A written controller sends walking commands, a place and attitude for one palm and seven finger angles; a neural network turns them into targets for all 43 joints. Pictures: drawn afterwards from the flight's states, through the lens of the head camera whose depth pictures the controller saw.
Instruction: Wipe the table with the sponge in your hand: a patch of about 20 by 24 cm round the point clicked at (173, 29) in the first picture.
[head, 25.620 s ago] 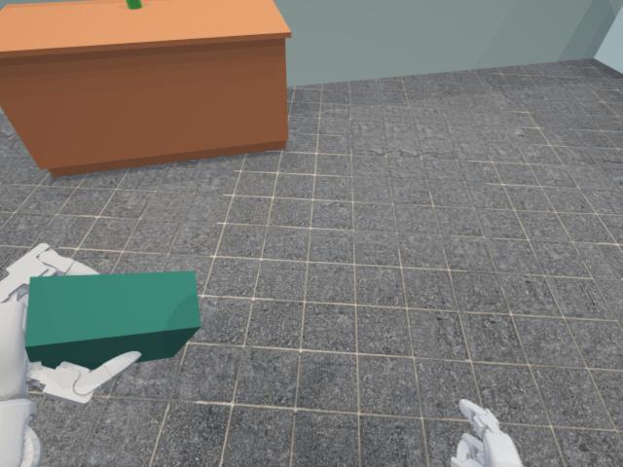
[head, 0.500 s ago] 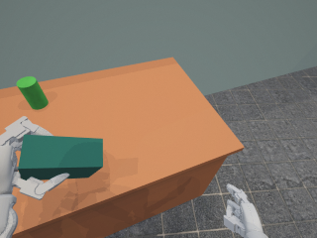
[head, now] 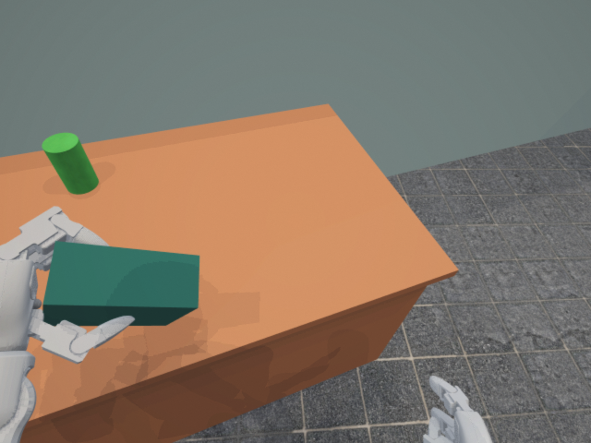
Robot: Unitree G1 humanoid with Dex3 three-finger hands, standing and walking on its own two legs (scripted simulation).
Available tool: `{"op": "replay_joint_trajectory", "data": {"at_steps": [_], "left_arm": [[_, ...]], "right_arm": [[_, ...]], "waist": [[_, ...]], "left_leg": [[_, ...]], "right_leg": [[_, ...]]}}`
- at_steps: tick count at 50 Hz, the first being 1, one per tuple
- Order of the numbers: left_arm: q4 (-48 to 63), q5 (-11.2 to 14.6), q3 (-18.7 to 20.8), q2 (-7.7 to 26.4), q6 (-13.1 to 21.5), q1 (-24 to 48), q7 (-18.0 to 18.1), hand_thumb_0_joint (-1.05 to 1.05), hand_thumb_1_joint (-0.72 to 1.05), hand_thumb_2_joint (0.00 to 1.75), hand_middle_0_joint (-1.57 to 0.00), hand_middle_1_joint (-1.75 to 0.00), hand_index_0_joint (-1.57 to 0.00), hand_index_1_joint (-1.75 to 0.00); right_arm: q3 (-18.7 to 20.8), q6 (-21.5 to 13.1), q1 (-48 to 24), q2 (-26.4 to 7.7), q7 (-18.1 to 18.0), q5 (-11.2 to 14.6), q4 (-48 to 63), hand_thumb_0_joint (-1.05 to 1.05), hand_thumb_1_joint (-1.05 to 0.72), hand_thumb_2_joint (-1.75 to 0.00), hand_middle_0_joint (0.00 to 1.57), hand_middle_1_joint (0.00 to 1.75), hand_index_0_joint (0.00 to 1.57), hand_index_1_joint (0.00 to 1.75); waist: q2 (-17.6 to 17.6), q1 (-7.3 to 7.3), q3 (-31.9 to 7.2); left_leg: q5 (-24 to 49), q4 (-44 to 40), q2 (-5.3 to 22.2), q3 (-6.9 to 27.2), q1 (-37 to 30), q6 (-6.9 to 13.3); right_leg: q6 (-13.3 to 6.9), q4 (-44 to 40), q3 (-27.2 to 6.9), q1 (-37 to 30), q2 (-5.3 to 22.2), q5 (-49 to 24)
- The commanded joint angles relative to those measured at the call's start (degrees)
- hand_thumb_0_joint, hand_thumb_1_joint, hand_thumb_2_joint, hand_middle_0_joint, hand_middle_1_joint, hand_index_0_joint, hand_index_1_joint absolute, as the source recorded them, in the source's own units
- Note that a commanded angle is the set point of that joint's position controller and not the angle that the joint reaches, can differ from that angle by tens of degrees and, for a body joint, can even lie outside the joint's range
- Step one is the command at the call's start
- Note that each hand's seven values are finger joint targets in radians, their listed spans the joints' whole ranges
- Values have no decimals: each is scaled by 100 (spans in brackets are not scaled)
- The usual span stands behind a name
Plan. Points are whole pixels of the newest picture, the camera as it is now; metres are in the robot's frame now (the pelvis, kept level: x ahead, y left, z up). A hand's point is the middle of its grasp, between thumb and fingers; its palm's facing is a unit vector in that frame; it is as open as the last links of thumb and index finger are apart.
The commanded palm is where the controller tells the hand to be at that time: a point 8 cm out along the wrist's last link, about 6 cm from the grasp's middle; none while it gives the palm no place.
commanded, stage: turn the palm down, sponge in hand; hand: left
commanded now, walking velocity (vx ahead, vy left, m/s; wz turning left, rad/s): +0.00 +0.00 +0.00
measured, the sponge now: (142, 292) +0.25 +0.20 +0.11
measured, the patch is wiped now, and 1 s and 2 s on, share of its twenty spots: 0.00 0.00 0.00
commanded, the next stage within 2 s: none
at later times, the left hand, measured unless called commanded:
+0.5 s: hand (68, 317) +0.20 +0.25 +0.14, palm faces +0.46 -0.58 -0.67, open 10.0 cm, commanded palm +0.16 +0.26 +0.17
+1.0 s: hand (80, 321) +0.21 +0.26 +0.10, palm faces +0.23 -0.40 -0.89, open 10.0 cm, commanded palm +0.18 +0.26 +0.16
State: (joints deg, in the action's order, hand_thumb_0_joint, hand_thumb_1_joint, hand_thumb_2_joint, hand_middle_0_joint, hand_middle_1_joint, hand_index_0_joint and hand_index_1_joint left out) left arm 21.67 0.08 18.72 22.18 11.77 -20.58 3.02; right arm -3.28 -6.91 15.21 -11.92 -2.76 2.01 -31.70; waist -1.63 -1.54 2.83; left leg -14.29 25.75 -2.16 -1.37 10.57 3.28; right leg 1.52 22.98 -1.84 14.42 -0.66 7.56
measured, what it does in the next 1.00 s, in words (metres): stands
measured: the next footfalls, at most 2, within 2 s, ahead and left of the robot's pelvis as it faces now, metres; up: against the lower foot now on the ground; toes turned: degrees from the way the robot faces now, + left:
none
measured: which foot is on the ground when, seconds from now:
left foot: down 0.00-1.00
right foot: down 0.00-1.00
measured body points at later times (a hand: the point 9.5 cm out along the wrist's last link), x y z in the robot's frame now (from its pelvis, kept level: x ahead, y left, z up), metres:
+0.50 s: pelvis -0.01 -0.06 -0.01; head -0.01 -0.08 +0.44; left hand +0.17 +0.27 +0.18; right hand +0.21 -0.27 -0.10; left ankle -0.01 +0.08 -0.74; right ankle +0.04 -0.13 -0.74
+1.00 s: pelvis +0.01 -0.05 -0.01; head +0.03 -0.07 +0.43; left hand +0.19 +0.28 +0.15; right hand +0.21 -0.28 -0.11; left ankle -0.01 +0.08 -0.74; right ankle +0.04 -0.13 -0.74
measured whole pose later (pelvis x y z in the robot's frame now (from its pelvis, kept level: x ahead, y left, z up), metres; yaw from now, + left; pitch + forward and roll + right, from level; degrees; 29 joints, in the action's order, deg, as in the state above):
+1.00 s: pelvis +0.01 -0.05 -0.01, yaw +2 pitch +1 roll +0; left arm 17.3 -24.5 14.1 30.1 -7.3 -21.8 5.5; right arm 0.7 -2.4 10.0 -15.7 -6.3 1.3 -35.7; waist 4.1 -4.7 -0.5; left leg -19.5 34.8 -0.5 1.5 16.3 -0.1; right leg -2.7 34.5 0.7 20.0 -2.6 15.6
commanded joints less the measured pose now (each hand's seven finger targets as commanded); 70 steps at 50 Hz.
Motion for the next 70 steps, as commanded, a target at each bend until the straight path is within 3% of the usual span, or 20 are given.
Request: {"op": "replay_joint_trajectory", "data": {"at_steps": [1, 2, 4, 6, 9, 13, 14, 17, 19, 20, 26, 29, 32, 34, 37, 46, 53, 59, 65, 70], "left_arm": [[452, -456, 971, 1899, -184, 2801, 22, 0, 10, 130, -120, -160, -120, -160], [763, -333, 971, 1503, -340, 2030, 15, 0, 10, 130, -120, -160, -120, -160], [864, 386, 340, 482, -1085, 1519, -289, 0, 10, 130, -120, -160, -120, -160], [877, 374, 224, 668, -1717, 611, -483, 0, 10, 130, -120, -160, -120, -160], [1092, -420, 161, 1132, -2153, 503, -419, 0, 10, 130, -120, -160, -120, -160], [1291, -635, 912, 1623, -1528, 827, 7, 0, 10, 130, -120, -160, -120, -160], [1764, -612, 1423, 2195, -1230, 1343, 168, 0, 10, 130, -120, -160, -120, -160], [1422, -712, 1267, 1922, -523, 1491, 484, 0, 10, 130, -120, -160, -120, -160], [1436, -991, 1263, 2255, -344, 1904, 569, 0, 10, 130, -120, -160, -120, -160], [1157, -1060, 947, 1993, -363, 1959, 544, 0, 10, 130, -120, -160, -120, -160], [91, -1250, 149, 2039, -1207, 1991, -150, 0, 10, 130, -120, -160, -120, -160], [86, -1313, 631, 2491, -1257, 1680, -286, 0, 10, 130, -120, -160, -120, -160], [378, -1350, 885, 2410, -953, 1112, -202, 0, 10, 130, -120, -160, -120, -160], [672, -1386, 1364, 2739, -813, 661, -49, 0, 10, 130, -120, -160, -120, -160], [851, -1542, 1204, 2310, -786, 159, 231, 0, 10, 130, -120, -160, -120, -160], [875, -2428, 363, 2165, -1610, 728, 532, 0, 10, 130, -120, -160, -120, -160], [1029, -3122, 45, 2189, -1591, 867, 529, 0, 10, 130, -120, -160, -120, -160], [624, -3582, 146, 2281, -2186, 1048, 597, 0, 10, 130, -120, -160, -120, -160], [365, -3924, -779, 1694, -2787, 1558, 235, 0, 10, 130, -120, -160, -120, -160], [628, -4464, -1186, 1662, -2683, 2209, 1, 0, 10, 130, -120, -160, -120, -160]], "right_arm": [[485, -546, -830, -985, 122, -530, 468, 0, -90, -90, 20, 30, 20, 30], [630, -494, -654, -1069, 231, -397, 424, 0, -90, -90, 20, 30, 20, 30], [446, -536, -1015, -892, 223, -209, 426, 0, -90, -90, 20, 30, 20, 30], [487, -465, -1012, -1051, 249, -103, 311, 0, -90, -90, 20, 30, 20, 30], [336, -254, -1401, -1013, 293, 38, 618, 0, -90, -90, 20, 30, 20, 30], [390, -168, -1474, -942, 82, -167, 688, 0, -90, -90, 20, 30, 20, 30], [384, -216, -1548, -901, 33, -161, 663, 0, -90, -90, 20, 30, 20, 30], [435, -321, -1437, -745, -58, -303, 432, 0, -90, -90, 20, 30, 20, 30], [423, -332, -1322, -750, -93, -328, 333, 0, -90, -90, 20, 30, 20, 30], [418, -349, -1354, -730, -105, -364, 307, 0, -90, -90, 20, 30, 20, 30], [464, -166, -1496, -892, -341, -201, 349, 0, -90, -90, 20, 30, 20, 30], [498, -112, -1663, -933, -376, -172, 452, 0, -90, -90, 20, 30, 20, 30], [541, -49, -1568, -862, -355, -207, 521, 0, -90, -90, 20, 30, 20, 30], [584, -45, -1535, -838, -307, -193, 555, 0, -90, -90, 20, 30, 20, 30], [641, 23, -1249, -822, -215, -166, 583, 0, -90, -90, 20, 30, 20, 30], [588, 145, -1287, -922, -365, -86, 653, 0, -90, -90, 20, 30, 20, 30], [533, 85, -1452, -886, -465, -165, 532, 0, -90, -90, 20, 30, 20, 30], [447, 247, -1772, -844, -329, -133, 485, 0, -90, -90, 20, 30, 20, 30], [338, 431, -2087, -836, -250, -78, 434, 0, -90, -90, 20, 30, 20, 30], [313, 408, -2146, -792, -256, -135, 408, 0, -90, -90, 20, 30, 20, 30]], "waist": [[1449, 38, -990], [1329, -130, -1948], [1555, -293, -1949], [686, -433, -1393], [294, -320, -451], [-542, -152, -591], [-285, -216, -744], [396, -212, -1075], [1152, -135, -1048], [1381, -79, -1138], [601, -15, -674], [-46, -258, -823], [-568, -417, -1148], [-303, -577, -1504], [225, -546, -1672], [485, -229, -1403], [663, -303, -1452], [792, -522, -1171], [679, -400, -890], [896, -394, -1093]], "left_leg": [[2085, -594, 416, 724, 6, -878], [2691, -255, 557, 640, -826, -841], [3057, -104, 541, 571, -1201, -806], [2492, -220, 490, 409, -434, -673], [856, -507, 384, 354, 308, -400], [-208, -327, 251, 335, 550, -179], [-419, -279, 219, 300, 518, -156], [-456, 2, 138, 186, 466, -187], [-581, 138, 82, 108, 436, -186], [-523, 255, 41, 53, 443, -175], [-523, 489, 68, 2, 831, -151], [-184, 669, 116, 161, 1015, -183], [277, 726, 129, 249, 1070, -164], [547, 811, 108, 250, 1019, -193], [1037, 764, 93, 107, 845, -172], [920, 600, 81, 65, 574, -76], [1062, 276, 152, 276, 210, -108], [1298, -177, 230, 430, 207, -267], [1074, -532, 273, 467, 56, -279], [884, -773, 311, 646, -173, -191]], "right_leg": [[-451, 583, 572, -67, -172, 163], [-385, 733, 527, -5, -221, -88], [-348, 614, 455, 1, -123, -302], [-315, 497, 676, -364, -44, -532], [-333, 437, 607, -274, -146, -118], [-228, 351, 492, -7, -144, 806], [-218, 321, 373, 11, -167, 1011], [-229, 311, 228, 61, -82, 1264], [-261, 208, 28, 215, -27, 1416], [-269, 184, 11, 167, 69, 1426], [-193, -361, -690, -30, 445, 2388], [-180, -284, -1064, -368, 553, 2234], [-94, 73, -927, -600, 553, 1093], [-115, 293, -1026, -814, 533, 268], [-198, 645, -585, -720, 359, -786], [-224, 498, -194, -196, 139, -181], [-323, 428, -17, -215, 35, -68], [-471, 250, 15, -573, -75, -143], [-469, -5, 112, -700, -62, -9], [-487, -25, 91, -945, -85, -5]]}}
